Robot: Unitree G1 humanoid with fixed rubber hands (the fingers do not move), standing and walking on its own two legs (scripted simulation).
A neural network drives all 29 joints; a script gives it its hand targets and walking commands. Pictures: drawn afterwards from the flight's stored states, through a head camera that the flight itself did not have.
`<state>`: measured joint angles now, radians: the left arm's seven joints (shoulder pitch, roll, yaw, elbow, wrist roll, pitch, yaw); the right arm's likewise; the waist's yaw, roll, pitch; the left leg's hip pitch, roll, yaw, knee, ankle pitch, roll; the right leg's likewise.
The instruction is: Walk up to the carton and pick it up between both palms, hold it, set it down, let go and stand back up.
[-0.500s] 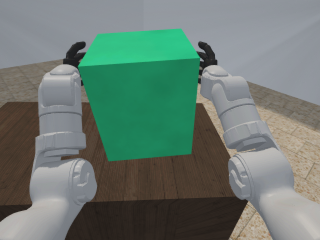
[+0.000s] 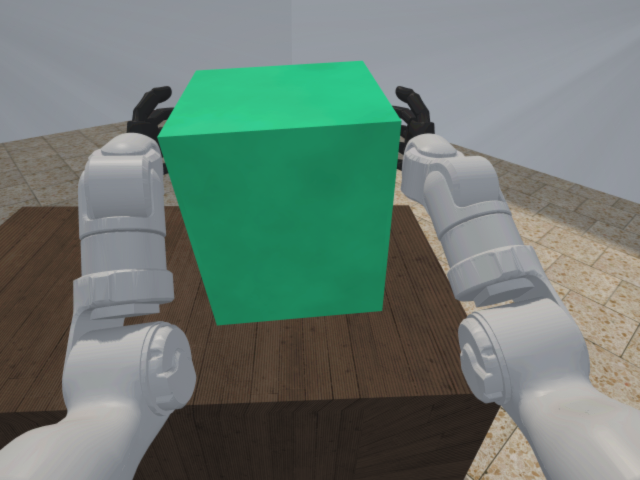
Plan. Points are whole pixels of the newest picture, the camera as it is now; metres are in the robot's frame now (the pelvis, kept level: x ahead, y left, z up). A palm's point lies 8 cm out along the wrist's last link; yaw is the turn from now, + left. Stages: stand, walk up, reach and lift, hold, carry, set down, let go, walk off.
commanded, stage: hold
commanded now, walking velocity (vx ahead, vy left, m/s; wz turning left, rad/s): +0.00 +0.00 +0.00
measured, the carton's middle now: (290, 192) +0.39 +0.01 +0.25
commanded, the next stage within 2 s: none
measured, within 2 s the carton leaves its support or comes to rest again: neither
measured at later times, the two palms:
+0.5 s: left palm (143, 143) +0.36 +0.17 +0.32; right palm (419, 145) +0.36 -0.13 +0.32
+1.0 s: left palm (145, 146) +0.36 +0.17 +0.32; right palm (419, 148) +0.36 -0.13 +0.32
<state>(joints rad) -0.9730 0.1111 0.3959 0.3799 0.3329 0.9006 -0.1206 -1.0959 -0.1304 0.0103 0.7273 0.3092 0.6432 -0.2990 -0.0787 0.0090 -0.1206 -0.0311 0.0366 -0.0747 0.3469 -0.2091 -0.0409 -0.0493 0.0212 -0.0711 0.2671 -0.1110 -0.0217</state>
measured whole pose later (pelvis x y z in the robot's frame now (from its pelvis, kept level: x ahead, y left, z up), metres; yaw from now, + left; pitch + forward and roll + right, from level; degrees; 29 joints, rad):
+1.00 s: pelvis +0.00 +0.00 +0.00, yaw +0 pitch -6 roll -1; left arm -1.01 0.13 0.40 0.44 0.33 0.89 -0.12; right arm -1.12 -0.13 0.00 0.75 0.30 0.66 -0.30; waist -0.08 0.01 -0.13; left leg -0.04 0.04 -0.08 0.35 -0.20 -0.04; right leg -0.06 0.02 -0.08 0.27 -0.11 -0.02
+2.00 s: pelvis +0.00 +0.00 +0.00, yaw +0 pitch -6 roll -1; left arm -1.01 0.13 0.40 0.43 0.33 0.89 -0.12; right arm -1.12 -0.13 -0.01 0.75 0.30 0.66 -0.30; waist -0.08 0.01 -0.13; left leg -0.05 0.04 -0.08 0.35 -0.20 -0.04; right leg -0.06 0.02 -0.07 0.27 -0.11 -0.02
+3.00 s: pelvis +0.00 +0.00 +0.00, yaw +0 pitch -6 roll -1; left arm -1.01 0.13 0.41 0.42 0.33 0.89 -0.12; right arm -1.11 -0.12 -0.01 0.74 0.29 0.67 -0.30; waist -0.08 0.01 -0.13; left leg -0.04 0.04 -0.08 0.35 -0.20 -0.04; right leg -0.06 0.02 -0.07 0.27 -0.11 -0.02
